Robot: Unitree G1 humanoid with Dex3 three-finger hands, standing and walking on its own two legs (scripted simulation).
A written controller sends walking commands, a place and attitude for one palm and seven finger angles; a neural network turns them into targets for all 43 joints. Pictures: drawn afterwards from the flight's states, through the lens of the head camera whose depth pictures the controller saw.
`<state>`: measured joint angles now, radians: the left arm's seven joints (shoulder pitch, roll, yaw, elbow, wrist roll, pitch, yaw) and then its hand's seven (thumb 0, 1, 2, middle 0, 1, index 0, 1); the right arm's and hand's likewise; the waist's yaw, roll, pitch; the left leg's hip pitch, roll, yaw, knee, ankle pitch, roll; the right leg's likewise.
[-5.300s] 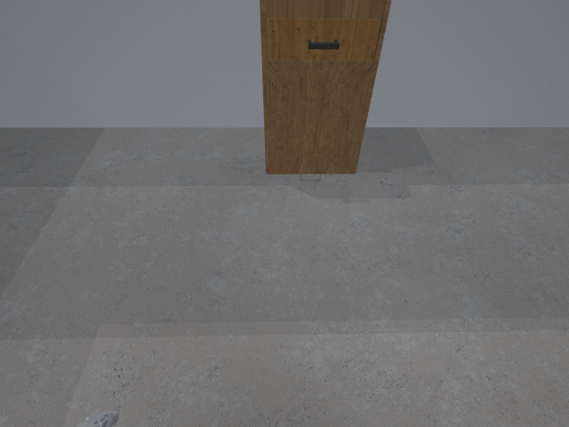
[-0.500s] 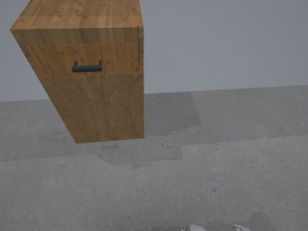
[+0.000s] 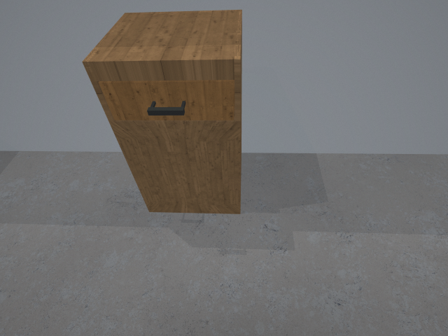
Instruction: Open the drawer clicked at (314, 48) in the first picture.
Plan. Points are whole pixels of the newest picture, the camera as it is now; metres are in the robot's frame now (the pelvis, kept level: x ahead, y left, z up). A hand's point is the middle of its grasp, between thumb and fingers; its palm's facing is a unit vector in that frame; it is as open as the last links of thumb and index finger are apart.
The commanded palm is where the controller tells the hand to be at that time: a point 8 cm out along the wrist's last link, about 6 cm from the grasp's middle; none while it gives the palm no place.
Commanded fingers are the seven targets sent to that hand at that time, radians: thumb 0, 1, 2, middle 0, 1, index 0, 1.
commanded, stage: take the last steps up to it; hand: left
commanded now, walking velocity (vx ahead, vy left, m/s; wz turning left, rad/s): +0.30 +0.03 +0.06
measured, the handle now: (167, 107) +0.82 +0.27 -0.06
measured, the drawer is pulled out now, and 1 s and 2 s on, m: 0.00 0.00 0.00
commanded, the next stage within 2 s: come to a stop and stand still in 0.94 s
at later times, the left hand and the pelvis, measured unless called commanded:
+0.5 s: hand out of the picture +0.10 +0.25 -0.18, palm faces +0.05 -0.99 -0.16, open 7.4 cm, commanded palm none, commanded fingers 0.00 0.90 0.90 -0.20 -0.30 -0.20 -0.30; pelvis +0.09 +0.07 +0.00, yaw -1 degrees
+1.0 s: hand (163, 263) +0.31 +0.19 -0.17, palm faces +0.02 -0.98 -0.22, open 7.2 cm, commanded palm none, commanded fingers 0.00 0.90 0.90 -0.20 -0.30 -0.20 -0.30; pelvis +0.26 +0.00 -0.01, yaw -1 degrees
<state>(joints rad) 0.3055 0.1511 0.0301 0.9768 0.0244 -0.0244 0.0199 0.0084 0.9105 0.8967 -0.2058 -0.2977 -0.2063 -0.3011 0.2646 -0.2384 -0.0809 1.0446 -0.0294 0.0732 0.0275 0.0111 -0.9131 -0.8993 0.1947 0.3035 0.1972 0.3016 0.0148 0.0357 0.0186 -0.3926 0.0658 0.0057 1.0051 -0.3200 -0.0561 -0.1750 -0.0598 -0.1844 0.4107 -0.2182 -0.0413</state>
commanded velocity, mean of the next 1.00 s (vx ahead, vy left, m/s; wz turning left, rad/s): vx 0.26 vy -0.01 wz -0.01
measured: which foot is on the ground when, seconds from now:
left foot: up 0.00-0.18, down 0.20-0.72, up 0.74-1.00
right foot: down 0.00-0.22, up 0.24-0.70, down 0.72-1.00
